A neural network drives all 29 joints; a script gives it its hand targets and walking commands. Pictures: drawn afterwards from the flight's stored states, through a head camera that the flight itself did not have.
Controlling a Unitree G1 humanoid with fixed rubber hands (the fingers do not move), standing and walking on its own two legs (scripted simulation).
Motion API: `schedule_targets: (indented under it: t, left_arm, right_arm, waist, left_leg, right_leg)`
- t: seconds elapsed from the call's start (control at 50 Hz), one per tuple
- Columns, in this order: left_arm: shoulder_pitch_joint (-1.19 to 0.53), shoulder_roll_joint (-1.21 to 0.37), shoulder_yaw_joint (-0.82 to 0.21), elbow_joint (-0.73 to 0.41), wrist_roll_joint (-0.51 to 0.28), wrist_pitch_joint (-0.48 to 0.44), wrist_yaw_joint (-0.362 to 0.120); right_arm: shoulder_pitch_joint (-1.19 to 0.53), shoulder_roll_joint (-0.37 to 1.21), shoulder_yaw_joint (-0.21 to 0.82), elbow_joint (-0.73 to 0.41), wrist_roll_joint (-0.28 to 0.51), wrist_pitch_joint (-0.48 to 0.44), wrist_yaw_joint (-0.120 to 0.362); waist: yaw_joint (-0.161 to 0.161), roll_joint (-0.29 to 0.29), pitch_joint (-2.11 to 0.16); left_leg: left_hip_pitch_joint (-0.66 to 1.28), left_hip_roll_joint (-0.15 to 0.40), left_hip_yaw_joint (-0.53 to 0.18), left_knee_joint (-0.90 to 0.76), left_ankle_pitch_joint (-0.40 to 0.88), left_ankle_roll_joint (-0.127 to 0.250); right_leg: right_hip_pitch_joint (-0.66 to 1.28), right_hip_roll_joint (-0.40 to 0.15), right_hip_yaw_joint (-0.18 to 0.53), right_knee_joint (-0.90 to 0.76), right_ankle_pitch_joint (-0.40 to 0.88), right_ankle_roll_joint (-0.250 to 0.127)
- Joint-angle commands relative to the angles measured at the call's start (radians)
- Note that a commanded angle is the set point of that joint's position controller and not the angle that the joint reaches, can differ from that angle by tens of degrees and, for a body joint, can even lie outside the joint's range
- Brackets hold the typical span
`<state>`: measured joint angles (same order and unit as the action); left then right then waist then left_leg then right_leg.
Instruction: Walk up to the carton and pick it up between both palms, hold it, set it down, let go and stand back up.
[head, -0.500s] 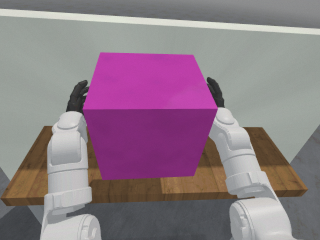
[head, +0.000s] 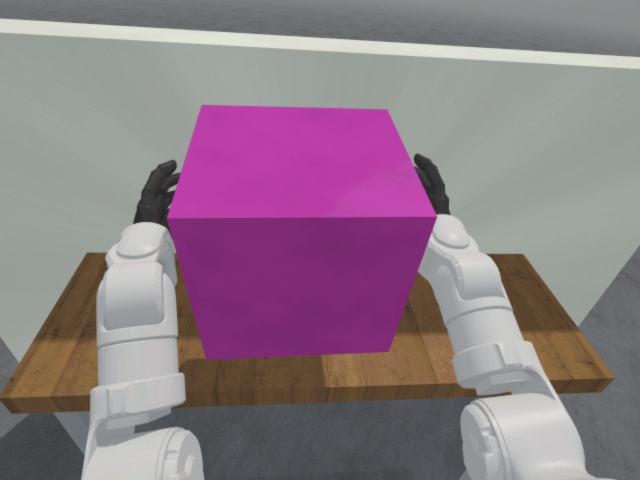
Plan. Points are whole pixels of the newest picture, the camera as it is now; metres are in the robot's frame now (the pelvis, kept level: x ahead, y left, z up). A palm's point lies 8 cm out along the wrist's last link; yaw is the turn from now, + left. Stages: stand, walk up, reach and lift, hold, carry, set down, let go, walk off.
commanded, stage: hold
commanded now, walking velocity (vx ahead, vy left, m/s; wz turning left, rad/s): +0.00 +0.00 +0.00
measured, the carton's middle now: (298, 232) +0.38 +0.00 +0.18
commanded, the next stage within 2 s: set down in 0.56 s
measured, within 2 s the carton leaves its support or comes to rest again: neither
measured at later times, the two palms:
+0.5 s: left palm (156, 230) +0.35 +0.17 +0.20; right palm (431, 220) +0.36 -0.16 +0.21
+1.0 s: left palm (165, 239) +0.37 +0.16 +0.18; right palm (423, 241) +0.37 -0.16 +0.17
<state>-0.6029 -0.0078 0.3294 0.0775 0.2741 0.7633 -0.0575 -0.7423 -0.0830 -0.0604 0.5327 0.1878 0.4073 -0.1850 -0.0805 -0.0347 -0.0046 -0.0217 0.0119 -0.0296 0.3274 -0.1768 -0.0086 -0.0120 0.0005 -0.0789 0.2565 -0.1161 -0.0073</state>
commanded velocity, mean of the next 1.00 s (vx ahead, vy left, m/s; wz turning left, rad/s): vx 0.00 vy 0.00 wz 0.00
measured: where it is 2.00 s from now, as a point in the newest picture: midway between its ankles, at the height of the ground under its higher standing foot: outside the picture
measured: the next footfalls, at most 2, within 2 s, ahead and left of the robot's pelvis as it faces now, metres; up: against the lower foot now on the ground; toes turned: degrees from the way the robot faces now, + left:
none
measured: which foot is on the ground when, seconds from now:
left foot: down 0.00-1.00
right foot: down 0.00-1.00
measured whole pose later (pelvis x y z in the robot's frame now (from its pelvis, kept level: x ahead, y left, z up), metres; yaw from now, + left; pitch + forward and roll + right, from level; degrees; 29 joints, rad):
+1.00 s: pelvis +0.01 +0.00 +0.00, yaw +1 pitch -8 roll -1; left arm -0.56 -0.04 0.33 0.18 0.31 0.49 -0.08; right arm -0.63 -0.01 -0.16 0.61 0.03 0.09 -0.13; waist -0.06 -0.06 0.05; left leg 0.02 0.01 -0.04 0.31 -0.18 -0.01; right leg 0.02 0.00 -0.09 0.26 -0.14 -0.01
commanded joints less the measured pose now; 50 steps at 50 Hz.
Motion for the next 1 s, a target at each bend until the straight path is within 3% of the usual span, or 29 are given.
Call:
schedule_targets:
  t: [0.0, 0.3, 0.32, 0.34, 0.4, 0.42, 0.46, 0.48, 0.5, 0.54, 0.58, 0.62, 0.66, 0.7, 0.72, 0.76, 0.82, 0.86, 0.94, 0.98]
  left_arm:
    - [-0.716, -0.48, -0.503, -0.123, -0.164, -0.078, -0.13]
    - [-0.717, -0.485, -0.509, -0.127, -0.166, -0.078, -0.128]
    - [-0.68, -0.484, -0.482, -0.078, -0.146, -0.076, -0.131]
    - [-0.694, -0.493, -0.495, -0.105, -0.155, -0.084, -0.133]
    - [-0.711, -0.496, -0.489, -0.11, -0.151, -0.091, -0.129]
    - [-0.72, -0.501, -0.525, -0.151, -0.173, -0.099, -0.126]
    - [-0.702, -0.513, -0.535, -0.153, -0.169, -0.1, -0.115]
    - [-0.693, -0.515, -0.557, -0.182, -0.179, -0.102, -0.11]
    - [-0.685, -0.49, -0.528, -0.129, -0.147, -0.093, -0.111]
    - [-0.675, -0.496, -0.525, -0.162, -0.16, -0.093, -0.114]
    - [-0.675, -0.494, -0.537, -0.184, -0.155, -0.092, -0.111]
    - [-0.674, -0.454, -0.495, -0.125, -0.129, -0.099, -0.124]
    - [-0.689, -0.468, -0.471, -0.1, -0.117, -0.131, -0.133]
    - [-0.671, -0.493, -0.493, -0.115, -0.124, -0.174, -0.135]
    - [-0.658, -0.485, -0.487, -0.094, -0.117, -0.196, -0.137]
    - [-0.632, -0.462, -0.43, -0.009, -0.083, -0.233, -0.148]
    - [-0.579, -0.449, -0.382, 0.065, -0.048, -0.27, -0.161]
    - [-0.532, -0.461, -0.406, 0.074, -0.05, -0.283, -0.162]
    - [-0.541, -0.467, -0.444, 0.037, -0.064, -0.307, -0.151]
    - [-0.546, -0.491, -0.505, -0.01, -0.094, -0.334, -0.127]
  right_arm:
    - [-0.703, 0.595, 0.376, -0.308, 0.104, -0.062, 0.113]
    - [-0.701, 0.587, 0.372, -0.307, 0.103, -0.061, 0.115]
    - [-0.68, 0.578, 0.359, -0.283, 0.105, -0.055, 0.114]
    - [-0.693, 0.588, 0.364, -0.307, 0.109, -0.064, 0.115]
    - [-0.7, 0.606, 0.367, -0.311, 0.105, -0.073, 0.117]
    - [-0.687, 0.604, 0.372, -0.323, 0.106, -0.078, 0.114]
    - [-0.699, 0.602, 0.387, -0.371, 0.125, -0.081, 0.115]
    - [-0.664, 0.584, 0.389, -0.356, 0.124, -0.078, 0.112]
    - [-0.656, 0.561, 0.374, -0.308, 0.114, -0.068, 0.113]
    - [-0.666, 0.584, 0.392, -0.345, 0.121, -0.075, 0.116]
    - [-0.678, 0.568, 0.396, -0.369, 0.115, -0.079, 0.125]
    - [-0.683, 0.566, 0.366, -0.318, 0.083, -0.087, 0.126]
    - [-0.671, 0.567, 0.33, -0.289, 0.048, -0.129, 0.142]
    - [-0.673, 0.57, 0.32, -0.316, 0.018, -0.194, 0.146]
    - [-0.67, 0.553, 0.311, -0.316, -0.009, -0.225, 0.147]
    - [-0.642, 0.548, 0.272, -0.235, -0.074, -0.266, 0.151]
    - [-0.617, 0.523, 0.214, -0.198, -0.131, -0.348, 0.169]
    - [-0.611, 0.508, 0.226, -0.227, -0.143, -0.398, 0.169]
    - [-0.593, 0.491, 0.24, -0.221, -0.139, -0.443, 0.167]
    - [-0.598, 0.48, 0.272, -0.257, -0.131, -0.477, 0.168]
  waist:
    - [-0.006, 0.052, -0.387]
    - [-0.008, 0.06, -0.386]
    - [-0.005, 0.048, -0.325]
    - [-0.008, 0.068, -0.368]
    - [-0.004, 0.04, -0.393]
    - [-0.018, 0.051, -0.425]
    - [-0.009, 0.07, -0.433]
    - [-0.028, 0.09, -0.432]
    - [-0.018, 0.09, -0.358]
    - [-0.004, 0.054, -0.385]
    - [-0.01, 0.072, -0.381]
    - [-0.001, 0.043, -0.32]
    - [0.004, 0.064, -0.34]
    - [-0.008, 0.075, -0.398]
    - [-0.004, 0.049, -0.402]
    - [0.009, 0.009, -0.298]
    - [0.022, 0.0, -0.229]
    - [0.024, 0.006, -0.271]
    - [0.011, 0.022, -0.293]
    - [-0.002, 0.03, -0.402]
  left_leg:
    - [0.002, -0.065, 0.043, -0.029, 0.244, -0.02]
    - [0.009, -0.061, 0.04, -0.028, 0.254, -0.026]
    - [0.002, -0.06, 0.045, -0.041, 0.236, -0.025]
    - [0.014, -0.066, 0.044, -0.038, 0.238, -0.029]
    - [0.025, -0.064, 0.045, -0.034, 0.249, -0.021]
    - [0.047, -0.063, 0.042, -0.025, 0.26, -0.028]
    - [0.058, -0.057, 0.035, -0.007, 0.315, -0.038]
    - [0.074, -0.058, 0.037, 0.004, 0.337, -0.048]
    - [0.047, -0.057, 0.034, -0.013, 0.291, -0.045]
    - [0.031, -0.059, 0.039, -0.021, 0.285, -0.036]
    - [0.037, -0.059, 0.033, -0.019, 0.318, -0.03]
    - [0.007, -0.07, 0.048, -0.041, 0.186, -0.013]
    - [-0.005, -0.066, 0.051, -0.067, 0.118, -0.007]
    - [0.042, -0.062, 0.053, -0.048, 0.185, -0.014]
    - [0.072, -0.059, 0.055, -0.038, 0.205, -0.019]
    - [0.019, -0.064, 0.07, -0.067, 0.114, -0.008]
    - [-0.03, -0.06, 0.088, -0.102, 0.021, 0.012]
    - [-0.001, -0.057, 0.085, -0.074, 0.116, 0.004]
    - [0.027, -0.055, 0.091, -0.066, 0.145, -0.007]
    - [0.102, -0.048, 0.074, -0.019, 0.28, -0.027]
  right_leg:
    - [0.196, 0.051, 0.006, 0.013, 0.16, 0.043]
    - [0.186, 0.054, 0.003, 0.012, 0.144, 0.039]
    - [0.164, 0.058, 0.005, 0.006, 0.129, 0.04]
    - [0.17, 0.058, 0.005, 0.006, 0.12, 0.046]
    - [0.167, 0.055, 0.005, 0.007, 0.133, 0.044]
    - [0.166, 0.054, 0.005, 0.016, 0.156, 0.045]
    - [0.172, 0.064, -0.001, 0.021, 0.177, 0.036]
    - [0.17, 0.062, 0.002, 0.019, 0.198, 0.034]
    - [0.146, 0.06, 0.004, 0.004, 0.145, 0.035]
    - [0.164, 0.062, -0.004, 0.01, 0.15, 0.039]
    - [0.188, 0.069, -0.006, 0.02, 0.183, 0.048]
    - [0.171, 0.051, 0.001, 0.008, 0.121, 0.055]
    - [0.174, 0.042, -0.006, 0.014, 0.057, 0.051]
    - [0.173, 0.043, -0.014, 0.022, 0.125, 0.049]
    - [0.175, 0.05, -0.03, 0.018, 0.127, 0.049]
    - [0.179, 0.043, -0.035, 0.002, 0.065, 0.055]
    - [0.183, 0.022, -0.035, -0.009, -0.012, 0.051]
    - [0.208, 0.025, -0.045, -0.002, 0.073, 0.049]
    - [0.178, 0.024, -0.059, -0.001, 0.091, 0.051]
    - [0.184, 0.034, -0.067, 0.015, 0.201, 0.042]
